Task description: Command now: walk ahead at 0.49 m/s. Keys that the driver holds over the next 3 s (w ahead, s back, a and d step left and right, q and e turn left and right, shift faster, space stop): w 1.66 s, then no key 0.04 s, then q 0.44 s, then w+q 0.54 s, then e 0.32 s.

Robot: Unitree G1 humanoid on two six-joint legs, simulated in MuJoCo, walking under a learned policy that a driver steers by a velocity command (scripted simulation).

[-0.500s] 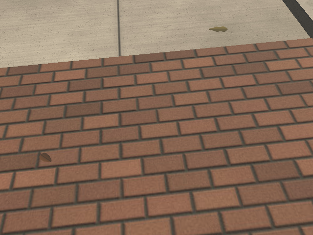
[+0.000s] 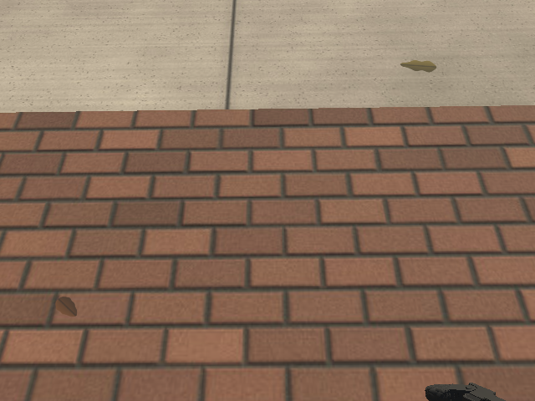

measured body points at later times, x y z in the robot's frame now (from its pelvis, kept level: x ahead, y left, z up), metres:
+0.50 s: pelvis +0.27 -0.01 +0.02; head +0.30 -0.01 +0.46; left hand +0.47 +0.19 -0.10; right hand +0.17 -0.24 -0.13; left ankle +0.14 +0.05 -0.72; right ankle +0.44 -0.13 -0.69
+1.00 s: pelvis +0.53 -0.05 +0.02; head +0.56 -0.05 +0.47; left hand +0.44 +0.18 -0.12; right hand +0.70 -0.26 -0.10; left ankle +0.70 +0.09 -0.67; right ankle +0.45 -0.11 -0.72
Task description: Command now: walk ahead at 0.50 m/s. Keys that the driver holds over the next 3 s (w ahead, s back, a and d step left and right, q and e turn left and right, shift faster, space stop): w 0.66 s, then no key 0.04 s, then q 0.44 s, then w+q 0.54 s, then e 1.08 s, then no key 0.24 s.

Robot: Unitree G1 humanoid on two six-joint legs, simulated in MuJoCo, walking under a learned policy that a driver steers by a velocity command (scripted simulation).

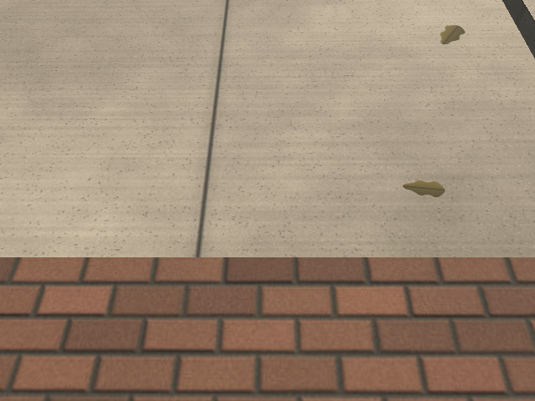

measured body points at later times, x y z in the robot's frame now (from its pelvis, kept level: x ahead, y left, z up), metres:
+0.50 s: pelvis +0.26 +0.05 +0.00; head +0.28 +0.05 +0.45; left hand +0.39 +0.28 -0.13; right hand +0.19 -0.19 -0.14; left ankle +0.21 +0.10 -0.74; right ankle +0.41 -0.11 -0.68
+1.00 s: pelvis +0.47 +0.00 +0.00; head +0.51 -0.02 +0.45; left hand +0.48 +0.25 -0.14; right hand +0.56 -0.25 -0.15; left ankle +0.50 +0.13 -0.67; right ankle +0.51 -0.06 -0.74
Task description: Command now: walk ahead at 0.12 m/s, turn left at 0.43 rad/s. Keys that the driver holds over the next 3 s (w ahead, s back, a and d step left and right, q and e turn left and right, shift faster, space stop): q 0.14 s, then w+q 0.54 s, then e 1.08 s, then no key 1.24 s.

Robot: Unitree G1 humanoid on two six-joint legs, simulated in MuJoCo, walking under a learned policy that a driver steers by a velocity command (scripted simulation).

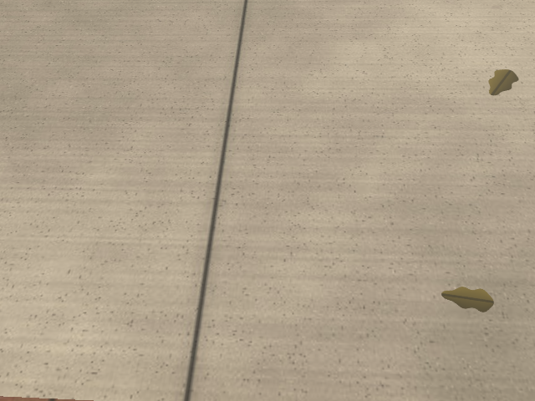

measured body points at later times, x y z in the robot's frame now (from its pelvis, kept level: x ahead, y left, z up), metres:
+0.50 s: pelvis +0.09 +0.05 +0.00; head +0.10 +0.08 +0.45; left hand +0.15 +0.35 -0.12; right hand +0.18 -0.20 -0.12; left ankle +0.03 +0.10 -0.74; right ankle +0.20 -0.08 -0.68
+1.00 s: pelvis +0.28 +0.07 +0.00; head +0.32 +0.06 +0.45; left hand +0.20 +0.32 -0.12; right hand +0.51 -0.10 -0.12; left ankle +0.25 +0.21 -0.68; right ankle +0.31 +0.00 -0.74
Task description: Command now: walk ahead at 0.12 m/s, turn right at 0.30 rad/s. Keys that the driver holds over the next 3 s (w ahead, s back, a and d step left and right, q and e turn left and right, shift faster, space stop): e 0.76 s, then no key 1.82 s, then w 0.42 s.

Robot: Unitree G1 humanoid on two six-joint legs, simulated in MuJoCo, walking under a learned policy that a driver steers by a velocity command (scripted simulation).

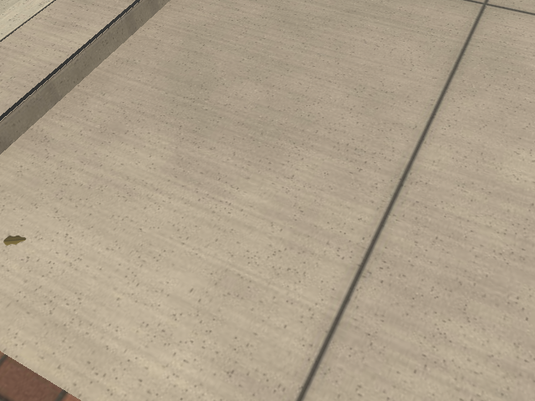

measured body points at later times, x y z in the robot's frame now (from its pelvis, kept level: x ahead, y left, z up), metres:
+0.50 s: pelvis +0.03 +0.04 +0.00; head +0.06 +0.06 +0.44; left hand +0.22 +0.29 -0.13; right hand +0.08 -0.25 -0.09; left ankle +0.08 +0.11 -0.75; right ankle -0.05 -0.08 -0.65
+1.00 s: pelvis -0.03 +0.01 +0.00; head -0.03 -0.03 +0.45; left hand +0.21 +0.19 -0.09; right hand -0.10 -0.28 -0.14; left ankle +0.05 +0.14 -0.68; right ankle -0.07 -0.04 -0.75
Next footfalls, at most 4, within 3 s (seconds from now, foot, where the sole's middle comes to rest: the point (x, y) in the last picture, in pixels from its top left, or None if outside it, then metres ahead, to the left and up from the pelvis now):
0.24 left None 0.12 0.10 -0.79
0.76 right None -0.04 -0.06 -0.79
1.26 left None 0.04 0.11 -0.79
2.92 right None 0.00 -0.10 -0.79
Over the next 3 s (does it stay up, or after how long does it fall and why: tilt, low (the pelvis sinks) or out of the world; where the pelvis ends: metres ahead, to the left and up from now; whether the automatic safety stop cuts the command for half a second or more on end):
stays up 0.03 -0.03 -0.01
